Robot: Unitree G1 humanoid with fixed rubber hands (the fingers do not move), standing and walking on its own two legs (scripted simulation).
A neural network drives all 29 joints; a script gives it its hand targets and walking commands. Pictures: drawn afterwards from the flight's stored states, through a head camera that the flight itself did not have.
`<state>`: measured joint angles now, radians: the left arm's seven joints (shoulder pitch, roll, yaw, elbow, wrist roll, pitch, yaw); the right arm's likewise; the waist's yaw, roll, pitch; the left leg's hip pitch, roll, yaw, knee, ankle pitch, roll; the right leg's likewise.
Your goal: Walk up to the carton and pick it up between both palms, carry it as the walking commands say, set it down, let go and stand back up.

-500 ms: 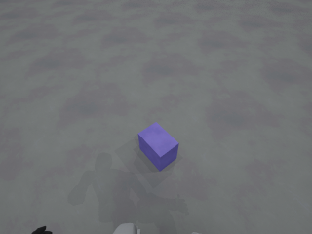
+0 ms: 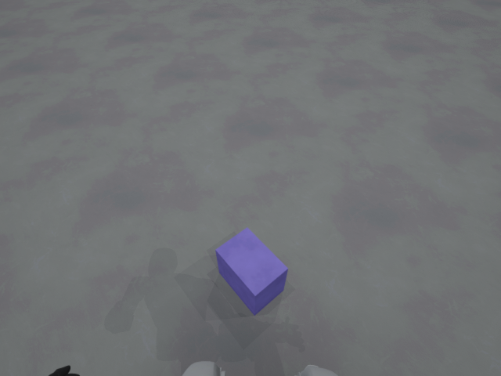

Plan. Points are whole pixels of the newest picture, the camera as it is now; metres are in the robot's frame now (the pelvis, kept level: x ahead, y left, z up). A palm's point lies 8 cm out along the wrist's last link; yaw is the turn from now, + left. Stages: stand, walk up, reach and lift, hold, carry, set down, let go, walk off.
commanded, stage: walk up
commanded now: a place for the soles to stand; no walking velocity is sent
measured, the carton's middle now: (250, 270) +0.59 +0.03 -0.63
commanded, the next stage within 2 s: none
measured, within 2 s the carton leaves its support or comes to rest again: neither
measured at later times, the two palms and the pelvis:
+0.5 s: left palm (71, 321) +0.23 +0.34 -0.10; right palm (447, 355) +0.19 -0.32 -0.10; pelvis +0.13 +0.02 -0.01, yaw +0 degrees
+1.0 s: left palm (88, 309) +0.25 +0.32 -0.09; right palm (428, 309) +0.26 -0.30 -0.08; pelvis +0.16 +0.01 +0.02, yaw +2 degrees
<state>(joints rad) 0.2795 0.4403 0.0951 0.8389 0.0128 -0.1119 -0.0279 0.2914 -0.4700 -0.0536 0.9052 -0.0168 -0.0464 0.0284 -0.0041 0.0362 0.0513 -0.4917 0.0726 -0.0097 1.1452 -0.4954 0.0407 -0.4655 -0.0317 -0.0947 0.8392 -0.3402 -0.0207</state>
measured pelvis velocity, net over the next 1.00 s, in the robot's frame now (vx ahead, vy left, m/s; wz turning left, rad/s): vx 0.16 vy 0.01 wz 0.03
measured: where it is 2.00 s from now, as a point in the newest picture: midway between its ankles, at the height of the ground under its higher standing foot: (203, 361)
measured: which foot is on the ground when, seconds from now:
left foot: up 0.00-0.14, down 0.16-1.00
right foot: down 0.00-0.16, up 0.18-0.40, down 0.42-1.00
